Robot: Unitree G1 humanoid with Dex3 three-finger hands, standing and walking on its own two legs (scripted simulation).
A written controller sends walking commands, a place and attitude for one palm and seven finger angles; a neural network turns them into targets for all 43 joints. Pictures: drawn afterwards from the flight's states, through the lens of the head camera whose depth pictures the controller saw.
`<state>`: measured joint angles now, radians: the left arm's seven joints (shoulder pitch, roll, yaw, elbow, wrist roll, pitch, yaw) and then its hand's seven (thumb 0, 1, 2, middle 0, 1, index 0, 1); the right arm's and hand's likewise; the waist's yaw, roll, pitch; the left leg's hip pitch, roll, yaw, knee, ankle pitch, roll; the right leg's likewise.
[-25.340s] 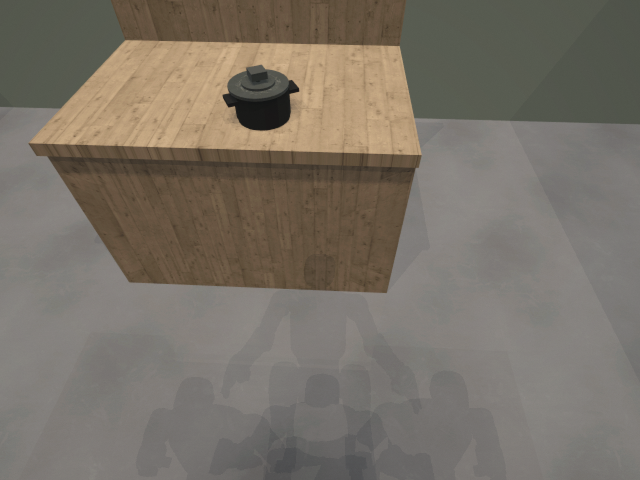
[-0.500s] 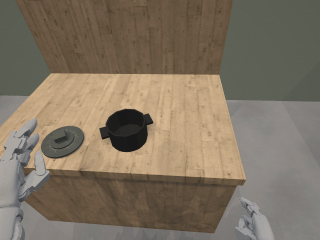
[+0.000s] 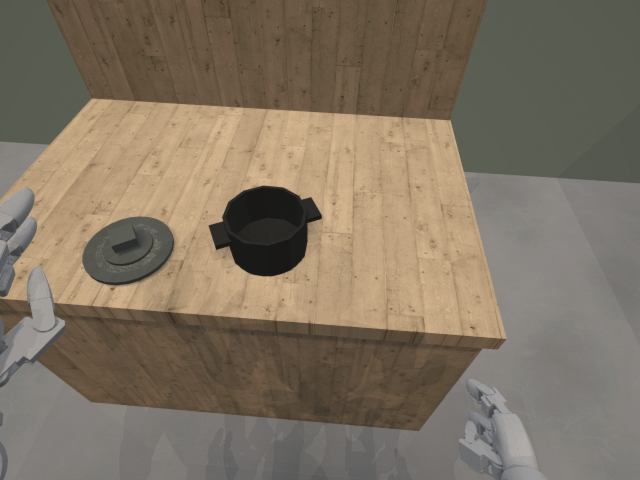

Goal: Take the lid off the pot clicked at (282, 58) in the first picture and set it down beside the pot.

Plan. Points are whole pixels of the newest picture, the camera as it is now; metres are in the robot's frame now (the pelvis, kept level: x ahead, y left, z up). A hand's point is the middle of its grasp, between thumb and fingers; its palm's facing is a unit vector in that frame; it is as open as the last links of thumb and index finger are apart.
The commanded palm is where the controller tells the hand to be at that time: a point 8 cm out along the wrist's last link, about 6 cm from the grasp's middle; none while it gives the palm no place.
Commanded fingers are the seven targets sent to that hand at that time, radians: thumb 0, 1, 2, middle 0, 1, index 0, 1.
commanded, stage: step back with the hand held close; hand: left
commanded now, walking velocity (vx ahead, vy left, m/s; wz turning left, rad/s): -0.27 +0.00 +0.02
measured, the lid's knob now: (123, 237) +0.49 +0.41 -0.06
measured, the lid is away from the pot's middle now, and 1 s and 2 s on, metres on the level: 0.26 0.26 0.26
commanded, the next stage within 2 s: stop stepping back and stand still in 1.30 s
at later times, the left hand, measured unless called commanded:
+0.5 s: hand (20, 404) +0.14 +0.26 +0.16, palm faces +0.29 -0.82 -0.49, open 7.4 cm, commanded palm +0.08 +0.30 +0.17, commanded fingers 0.00 0.90 0.90 -0.20 -0.30 -0.20 -0.30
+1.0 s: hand out of the picture +0.07 +0.24 +0.16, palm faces +0.36 -0.83 -0.43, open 7.4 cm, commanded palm +0.01 +0.29 +0.17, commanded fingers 0.00 0.90 0.90 -0.20 -0.30 -0.20 -0.30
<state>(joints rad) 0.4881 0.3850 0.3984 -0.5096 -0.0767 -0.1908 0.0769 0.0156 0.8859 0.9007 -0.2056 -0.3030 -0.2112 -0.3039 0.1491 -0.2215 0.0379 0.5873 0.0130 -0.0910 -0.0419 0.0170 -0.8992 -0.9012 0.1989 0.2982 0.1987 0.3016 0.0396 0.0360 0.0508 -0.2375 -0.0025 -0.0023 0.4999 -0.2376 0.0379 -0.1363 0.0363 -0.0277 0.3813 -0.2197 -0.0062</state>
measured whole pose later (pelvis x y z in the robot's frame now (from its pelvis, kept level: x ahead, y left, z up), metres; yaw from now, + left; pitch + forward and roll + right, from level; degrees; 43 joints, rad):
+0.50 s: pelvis -0.05 +0.02 -0.01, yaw +0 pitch -1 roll -3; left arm 0.64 0.41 0.40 -0.61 -0.06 -0.22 0.08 0.01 0.88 0.90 -0.21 -0.30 -0.21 -0.30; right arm 0.20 -0.19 0.01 0.54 0.02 -0.08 -0.04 0.02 -0.90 -0.90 0.20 0.30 0.20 0.30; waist -0.01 0.03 0.05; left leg -0.39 -0.02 0.02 0.63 -0.25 0.07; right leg -0.30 -0.02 -0.07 0.53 -0.22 0.02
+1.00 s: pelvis -0.11 +0.01 -0.03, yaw +1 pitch -3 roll -2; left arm 0.58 0.43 0.40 -0.64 -0.05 -0.27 0.11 0.01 0.88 0.90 -0.21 -0.30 -0.22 -0.30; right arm 0.23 -0.19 -0.01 0.60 0.01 -0.12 -0.03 0.02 -0.90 -0.90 0.20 0.30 0.20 0.30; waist -0.01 -0.02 0.04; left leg -0.55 0.00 0.01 1.01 -0.51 0.00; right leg -0.42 -0.04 -0.10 0.68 -0.20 -0.01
